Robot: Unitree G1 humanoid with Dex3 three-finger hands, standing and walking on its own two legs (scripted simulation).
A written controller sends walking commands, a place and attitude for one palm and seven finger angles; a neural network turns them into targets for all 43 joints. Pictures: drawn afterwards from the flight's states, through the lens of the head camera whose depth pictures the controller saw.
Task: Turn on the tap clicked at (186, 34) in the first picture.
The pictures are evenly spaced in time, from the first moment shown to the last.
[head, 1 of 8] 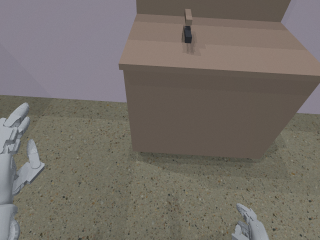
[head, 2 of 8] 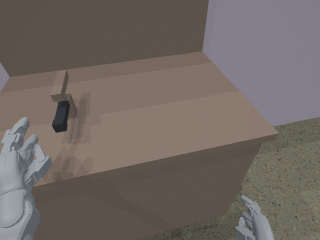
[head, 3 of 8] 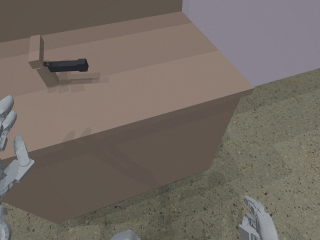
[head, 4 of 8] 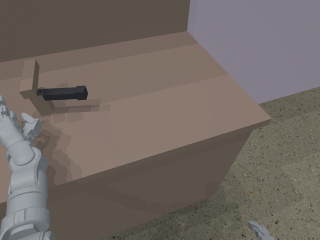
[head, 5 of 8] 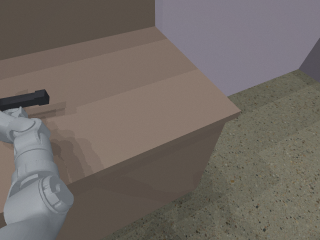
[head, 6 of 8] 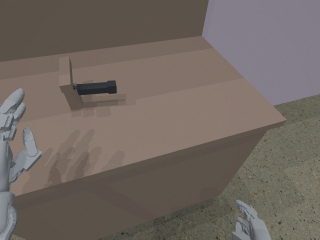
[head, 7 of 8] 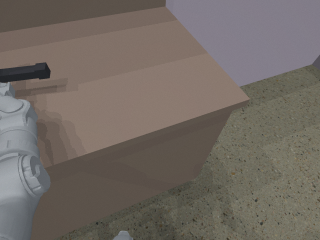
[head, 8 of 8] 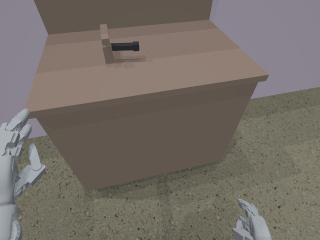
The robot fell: no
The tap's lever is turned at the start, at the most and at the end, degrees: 0 81 81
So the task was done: no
